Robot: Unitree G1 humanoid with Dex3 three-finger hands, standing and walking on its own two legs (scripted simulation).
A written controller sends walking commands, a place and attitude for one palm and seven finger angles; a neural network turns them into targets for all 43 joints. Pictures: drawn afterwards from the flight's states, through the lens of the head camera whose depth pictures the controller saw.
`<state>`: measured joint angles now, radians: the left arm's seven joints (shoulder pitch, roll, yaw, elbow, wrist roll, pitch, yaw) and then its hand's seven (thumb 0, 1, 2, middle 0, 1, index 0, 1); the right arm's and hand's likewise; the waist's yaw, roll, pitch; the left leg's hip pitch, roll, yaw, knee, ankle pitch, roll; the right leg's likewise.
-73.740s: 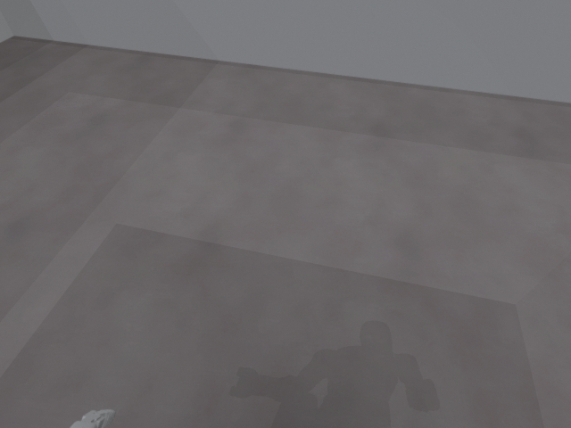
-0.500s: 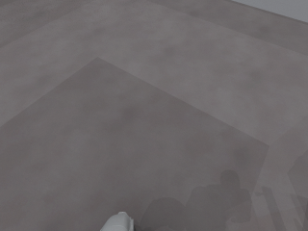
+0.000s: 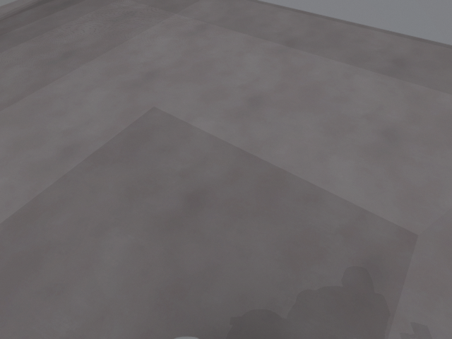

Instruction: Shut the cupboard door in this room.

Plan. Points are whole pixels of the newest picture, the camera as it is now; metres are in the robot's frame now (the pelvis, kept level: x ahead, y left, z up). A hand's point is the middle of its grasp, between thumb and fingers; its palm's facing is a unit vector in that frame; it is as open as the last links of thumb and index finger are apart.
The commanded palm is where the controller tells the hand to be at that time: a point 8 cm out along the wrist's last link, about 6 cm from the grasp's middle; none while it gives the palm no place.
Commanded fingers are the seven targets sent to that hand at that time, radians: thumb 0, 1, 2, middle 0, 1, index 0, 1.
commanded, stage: turn to face it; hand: left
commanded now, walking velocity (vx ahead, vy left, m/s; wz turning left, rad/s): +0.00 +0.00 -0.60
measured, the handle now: out of the picture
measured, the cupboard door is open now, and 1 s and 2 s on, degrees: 36 36 36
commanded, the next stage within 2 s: none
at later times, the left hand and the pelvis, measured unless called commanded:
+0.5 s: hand (147, 298) +0.21 +0.20 -0.15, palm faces -0.28 -0.93 -0.25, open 7.4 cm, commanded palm none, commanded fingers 0.00 0.90 0.90 -0.20 -0.30 -0.20 -0.30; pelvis +0.04 +0.02 +0.01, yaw -18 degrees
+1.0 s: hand (183, 273) +0.27 +0.13 -0.17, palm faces -0.55 -0.81 -0.19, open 7.4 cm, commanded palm none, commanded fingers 0.00 0.90 0.90 -0.20 -0.30 -0.20 -0.30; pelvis +0.08 +0.02 +0.00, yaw -35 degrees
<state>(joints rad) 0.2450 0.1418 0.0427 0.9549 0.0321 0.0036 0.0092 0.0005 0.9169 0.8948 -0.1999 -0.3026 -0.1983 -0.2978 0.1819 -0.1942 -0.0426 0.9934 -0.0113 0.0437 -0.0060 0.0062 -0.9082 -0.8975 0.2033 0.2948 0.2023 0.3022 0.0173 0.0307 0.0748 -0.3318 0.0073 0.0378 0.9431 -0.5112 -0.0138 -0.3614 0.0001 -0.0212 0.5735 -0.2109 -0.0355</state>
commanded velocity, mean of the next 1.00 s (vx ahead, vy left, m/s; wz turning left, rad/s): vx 0.00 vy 0.00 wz -0.60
